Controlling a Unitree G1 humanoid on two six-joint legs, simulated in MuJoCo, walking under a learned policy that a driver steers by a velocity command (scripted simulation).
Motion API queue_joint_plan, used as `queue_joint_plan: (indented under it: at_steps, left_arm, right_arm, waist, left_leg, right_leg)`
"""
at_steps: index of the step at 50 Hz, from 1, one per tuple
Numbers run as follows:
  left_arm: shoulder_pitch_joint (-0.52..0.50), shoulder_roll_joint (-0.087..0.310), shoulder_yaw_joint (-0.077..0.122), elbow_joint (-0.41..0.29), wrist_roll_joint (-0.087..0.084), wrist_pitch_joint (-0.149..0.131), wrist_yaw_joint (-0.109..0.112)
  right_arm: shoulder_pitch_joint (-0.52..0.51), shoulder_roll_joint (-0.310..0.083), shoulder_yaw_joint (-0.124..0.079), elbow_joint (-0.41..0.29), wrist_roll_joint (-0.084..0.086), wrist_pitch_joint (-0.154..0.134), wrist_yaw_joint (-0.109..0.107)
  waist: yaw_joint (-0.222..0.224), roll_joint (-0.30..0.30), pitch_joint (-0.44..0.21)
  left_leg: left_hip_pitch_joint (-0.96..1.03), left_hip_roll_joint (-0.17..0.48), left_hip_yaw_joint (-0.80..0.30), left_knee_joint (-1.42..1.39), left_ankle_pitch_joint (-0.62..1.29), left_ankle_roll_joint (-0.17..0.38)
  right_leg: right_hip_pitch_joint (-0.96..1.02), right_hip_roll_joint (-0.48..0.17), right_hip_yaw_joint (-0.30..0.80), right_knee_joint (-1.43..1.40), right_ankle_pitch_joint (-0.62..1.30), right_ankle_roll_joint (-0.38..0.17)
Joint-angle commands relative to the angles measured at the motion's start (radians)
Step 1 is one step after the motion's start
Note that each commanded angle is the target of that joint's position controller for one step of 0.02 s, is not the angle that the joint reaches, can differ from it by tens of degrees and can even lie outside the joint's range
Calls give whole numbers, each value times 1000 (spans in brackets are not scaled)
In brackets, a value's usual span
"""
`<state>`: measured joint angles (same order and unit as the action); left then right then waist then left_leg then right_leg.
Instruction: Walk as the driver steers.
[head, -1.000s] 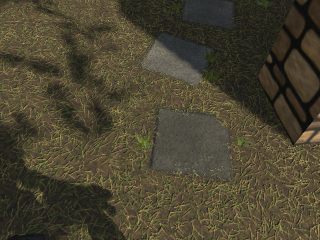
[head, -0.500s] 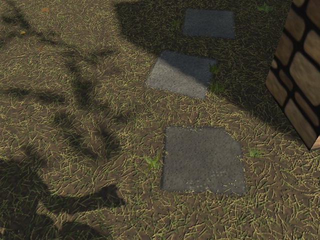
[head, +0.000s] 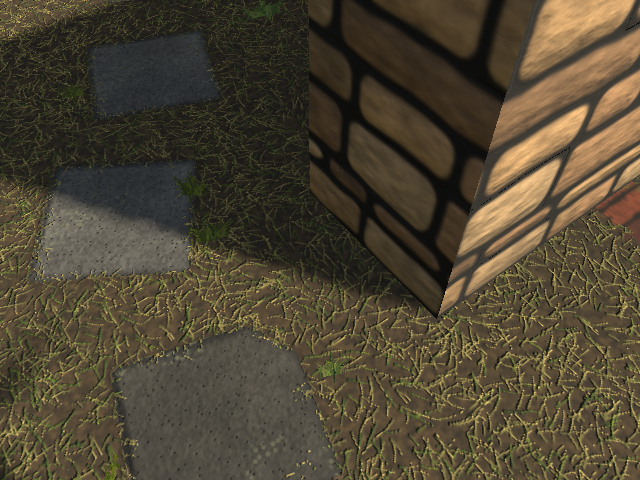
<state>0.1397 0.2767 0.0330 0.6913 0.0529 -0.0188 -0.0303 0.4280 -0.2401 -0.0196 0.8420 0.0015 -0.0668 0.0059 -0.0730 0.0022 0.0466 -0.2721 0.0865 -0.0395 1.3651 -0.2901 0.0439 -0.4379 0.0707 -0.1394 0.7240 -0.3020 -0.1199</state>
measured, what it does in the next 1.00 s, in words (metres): walks ahead, turning left: left foot, then right foot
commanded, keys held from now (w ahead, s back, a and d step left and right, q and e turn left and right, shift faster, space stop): w+q+shift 1.00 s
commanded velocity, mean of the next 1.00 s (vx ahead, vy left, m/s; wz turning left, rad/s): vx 0.99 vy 0.00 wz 0.78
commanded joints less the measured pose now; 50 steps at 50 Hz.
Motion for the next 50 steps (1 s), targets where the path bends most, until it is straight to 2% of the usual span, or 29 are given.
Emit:
queue_joint_plan:
  at_steps: [1, 3, 5, 8, 12, 15, 17, 18, 19, 20, 21, 22, 23, 26, 29, 30, 33, 35, 37, 38, 39, 40, 41, 42, 44, 45, 47, 48, 50]
  left_arm:
    - [143, 122, 45, 19, -7, -53, 24]
    - [149, 77, 35, 50, -24, -89, 19]
    - [169, 87, 40, 82, -30, -117, 6]
    - [223, 39, 26, 131, -38, -133, 5]
    - [285, 56, 11, 168, -35, -120, 34]
    - [283, 134, 24, 165, -40, -97, 87]
    - [171, 193, 44, 122, -13, -65, 106]
    - [38, 226, 58, 88, -9, -50, 102]
    - [-118, 130, 41, 55, -2, -51, 78]
    - [-8, -11, -6, -65, 2, -77, 79]
    - [84, 13, -25, -130, -18, -99, 82]
    - [72, 74, -32, -106, 2, -109, 70]
    - [39, 81, -19, -92, 17, -100, 66]
    - [37, 60, -33, -108, 54, -25, 50]
    - [-145, 33, -50, -176, 8, -30, 29]
    - [-221, 18, -51, -203, -24, -33, 28]
    - [-214, 39, -51, -208, -57, -36, 44]
    - [-66, 134, -13, -155, -62, -43, 67]
    - [254, 222, 37, -89, -45, -52, 89]
    - [465, 303, 77, -48, -23, -69, 91]
    - [406, 382, 87, -57, 5, -70, 81]
    - [282, 313, 88, -72, -5, -63, 63]
    - [180, 200, 65, -81, -30, -62, 61]
    - [127, 143, 43, -62, -34, -66, 71]
    - [241, 109, 29, 3, -38, -88, 67]
    - [242, 117, 37, 11, -43, -94, 64]
    - [262, 103, 31, 27, -74, -110, 35]
    - [251, 118, 34, 27, -74, -113, 33]
    - [287, 130, 41, 53, -41, -119, 30]
  right_arm:
    - [0, -106, -22, -66, -14, 11, 17]
    - [15, -91, -29, -34, -12, 50, 32]
    - [-100, -73, -27, -58, -7, 63, 41]
    - [-267, -65, -19, -109, 0, 47, 50]
    - [-388, -50, -6, -145, -11, 28, 72]
    - [-263, -111, -18, -92, -15, 46, 74]
    - [21, -210, -60, -11, -31, 50, 63]
    - [269, -263, -96, 54, -22, 47, 44]
    - [257, -271, -119, 73, 29, 53, 19]
    - [105, -355, -119, 33, -5, 47, 15]
    - [33, -395, -137, -18, -29, 40, -2]
    - [-42, -282, -113, -49, -42, 37, -16]
    - [-75, -227, -99, -39, -36, 36, -10]
    - [-92, -217, -79, -55, -14, -9, -1]
    - [-80, -215, -77, -61, -13, -16, -1]
    - [-46, -212, -78, -50, -6, -25, 4]
    - [12, -247, -95, -48, 10, -30, 28]
    - [21, -263, -107, -57, 5, -24, 30]
    - [-63, -305, -120, -74, 6, -28, 32]
    - [-129, -203, -97, -122, -10, -30, 16]
    - [-52, -33, -52, -206, 29, -28, 12]
    - [-60, -118, -52, -206, 17, -10, 11]
    - [-131, -160, -51, -193, -21, 5, 7]
    - [-160, -170, -55, -194, -43, 27, 24]
    - [-248, -105, -41, -225, -43, 59, 51]
    - [-218, -87, -39, -228, -39, 77, 62]
    - [-294, -19, -6, -277, -52, 94, 61]
    - [-320, -19, -2, -294, -45, 95, 62]
    - [-390, -67, -9, -317, -19, 113, 75]
  waist:
    - [51, 1, -17]
    - [21, -24, 31]
    - [36, -22, 92]
    - [79, -44, 127]
    - [91, -44, 93]
    - [-12, -125, -43]
    - [-184, -126, -165]
    - [-328, -86, -202]
    - [-324, 121, -127]
    - [-74, 204, -140]
    - [-34, 146, -346]
    - [10, -83, -173]
    - [66, -166, -58]
    - [135, -158, 54]
    - [70, -27, 87]
    - [26, 17, 100]
    - [-8, 70, 21]
    - [34, 37, -110]
    - [247, 19, -273]
    - [331, -80, -379]
    - [193, -428, -415]
    - [166, -372, -355]
    - [155, -188, -201]
    - [112, -97, -124]
    - [124, -104, -35]
    - [89, -145, -54]
    - [68, -88, 29]
    - [50, -69, 54]
    - [46, -88, 42]
  left_leg:
    - [-336, 57, -59, 8, 85, 15]
    - [-313, 72, -62, -49, 108, 16]
    - [-410, 62, -37, -127, 205, 30]
    - [-455, 8, 69, -341, 348, 54]
    - [-382, -88, 246, -622, 452, 94]
    - [-149, -188, 290, -684, 416, 120]
    - [161, -237, 250, -685, 286, 170]
    - [372, -165, 107, -763, 212, 274]
    - [482, -93, -8, -845, 193, 307]
    - [578, 32, -311, -701, 557, 420]
    - [689, 210, -739, -974, 56, 546]
    - [452, 180, -784, -1147, -152, 448]
    - [288, 118, -658, -1180, -152, 374]
    - [-23, -10, -467, -1181, -7, 328]
    - [-175, -113, -340, -1218, 109, 289]
    - [-169, -131, -340, -1221, 165, 272]
    - [-70, -142, -315, -1162, 432, 197]
    - [85, -140, -330, -957, 680, 138]
    - [-4, -172, -297, -549, 688, 83]
    - [-152, -224, -226, -251, 317, 86]
    - [-434, -291, -120, 5, -225, 60]
    - [-585, -198, -66, 137, -101, 74]
    - [-587, -123, -52, 130, -6, 72]
    - [-541, -90, -55, 62, 54, 61]
    - [-538, -31, -68, 44, 58, 63]
    - [-568, -44, -56, 58, 57, 57]
    - [-638, -20, -56, 90, 80, 32]
    - [-637, -23, -44, 50, 112, 20]
    - [-617, -54, 29, 7, 168, 37]
  right_leg:
    - [253, -325, 405, -531, -98, -38]
    - [188, -283, 282, -584, 10, 14]
    - [208, -238, 144, -641, 154, 75]
    - [271, -156, -39, -676, 484, 122]
    - [426, -165, -148, -653, 1052, 172]
    - [551, -232, -148, -431, 1531, 188]
    - [463, -265, -117, -22, 1625, 195]
    - [285, -220, -103, 453, 1363, 175]
    - [-14, -9, -58, 893, 238, 146]
    - [-352, 11, 77, 1154, -209, 182]
    - [-433, -32, 318, 1131, -213, 174]
    - [-402, -87, 327, 919, -106, 141]
    - [-353, -112, 292, 809, -92, 128]
    - [-223, -168, 242, 539, -122, 175]
    - [-86, -193, 176, 190, 106, 205]
    - [-65, -173, 154, 101, 169, 203]
    - [89, -123, 127, -112, 356, 175]
    - [228, -87, 158, -164, 295, 168]
    - [575, -114, 164, -178, 144, 158]
    - [752, -310, 359, -204, -224, 154]
    - [865, -600, 910, -417, -366, 103]
    - [761, -590, 1047, -479, -557, 26]
    - [597, -523, 858, -459, -595, 29]
    - [459, -467, 653, -463, -419, 45]
    - [382, -377, 353, -451, -136, 85]
    - [405, -378, 352, -455, -111, 82]
    - [335, -407, 274, -491, 57, 69]
    - [290, -405, 204, -524, 128, 75]
    - [310, -330, 69, -579, 109, 110]
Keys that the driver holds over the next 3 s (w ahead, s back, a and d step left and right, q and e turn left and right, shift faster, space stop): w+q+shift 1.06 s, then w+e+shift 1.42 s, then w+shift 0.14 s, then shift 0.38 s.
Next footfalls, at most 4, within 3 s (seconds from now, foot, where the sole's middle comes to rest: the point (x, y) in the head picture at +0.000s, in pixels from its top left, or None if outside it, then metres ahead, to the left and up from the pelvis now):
0.36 left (289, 446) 0.52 0.05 -0.74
0.76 right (300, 271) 0.96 0.01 -0.74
1.20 left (127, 247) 1.06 0.44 -0.74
1.60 right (42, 147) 1.45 0.73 -0.74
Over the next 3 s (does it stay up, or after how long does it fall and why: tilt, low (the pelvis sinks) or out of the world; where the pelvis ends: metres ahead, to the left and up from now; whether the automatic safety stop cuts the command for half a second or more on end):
stays up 2.36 0.98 0.01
